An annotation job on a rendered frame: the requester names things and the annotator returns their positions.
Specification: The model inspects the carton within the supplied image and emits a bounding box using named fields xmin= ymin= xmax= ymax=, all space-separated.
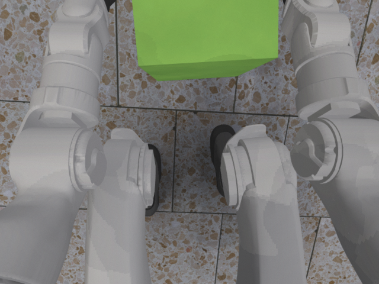
xmin=132 ymin=0 xmax=278 ymax=81

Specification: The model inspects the left robot foot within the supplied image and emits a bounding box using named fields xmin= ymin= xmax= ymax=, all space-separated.
xmin=145 ymin=144 xmax=161 ymax=217

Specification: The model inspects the robot right upper arm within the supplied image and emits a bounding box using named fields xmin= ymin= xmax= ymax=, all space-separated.
xmin=290 ymin=118 xmax=379 ymax=284

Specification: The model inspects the left robot thigh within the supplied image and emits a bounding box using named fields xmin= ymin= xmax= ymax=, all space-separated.
xmin=84 ymin=139 xmax=156 ymax=284

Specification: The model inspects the robot right forearm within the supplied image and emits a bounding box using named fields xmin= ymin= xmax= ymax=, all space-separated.
xmin=281 ymin=0 xmax=379 ymax=122

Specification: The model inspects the robot left hand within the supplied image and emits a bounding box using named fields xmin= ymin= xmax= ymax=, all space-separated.
xmin=104 ymin=0 xmax=116 ymax=12

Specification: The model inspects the robot left forearm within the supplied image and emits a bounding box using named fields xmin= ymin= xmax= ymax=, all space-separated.
xmin=9 ymin=0 xmax=110 ymax=182

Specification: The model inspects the robot left upper arm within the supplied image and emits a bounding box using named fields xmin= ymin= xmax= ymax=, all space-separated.
xmin=0 ymin=127 xmax=107 ymax=284

